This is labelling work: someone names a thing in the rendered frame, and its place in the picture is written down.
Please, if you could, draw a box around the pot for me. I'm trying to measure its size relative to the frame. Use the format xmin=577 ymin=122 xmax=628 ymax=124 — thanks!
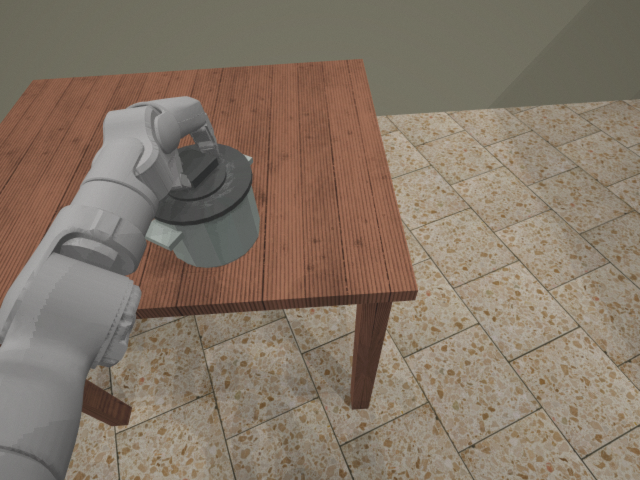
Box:
xmin=145 ymin=154 xmax=260 ymax=268

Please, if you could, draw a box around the left robot upper arm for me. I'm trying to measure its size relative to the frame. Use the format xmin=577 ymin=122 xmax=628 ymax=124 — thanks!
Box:
xmin=0 ymin=252 xmax=142 ymax=480

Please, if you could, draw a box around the robot left hand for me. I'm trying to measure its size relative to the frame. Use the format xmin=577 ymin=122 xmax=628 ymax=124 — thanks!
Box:
xmin=147 ymin=96 xmax=219 ymax=191

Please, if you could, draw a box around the knob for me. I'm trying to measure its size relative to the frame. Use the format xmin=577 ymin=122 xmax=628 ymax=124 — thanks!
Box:
xmin=179 ymin=147 xmax=219 ymax=188

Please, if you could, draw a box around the left robot forearm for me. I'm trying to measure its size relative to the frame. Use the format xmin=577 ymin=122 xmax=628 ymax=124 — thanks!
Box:
xmin=0 ymin=102 xmax=181 ymax=344

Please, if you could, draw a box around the lid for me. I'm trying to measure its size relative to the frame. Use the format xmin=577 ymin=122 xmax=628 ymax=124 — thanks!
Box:
xmin=154 ymin=144 xmax=253 ymax=226

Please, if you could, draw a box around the table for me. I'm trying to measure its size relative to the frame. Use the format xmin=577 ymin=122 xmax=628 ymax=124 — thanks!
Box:
xmin=0 ymin=59 xmax=418 ymax=426

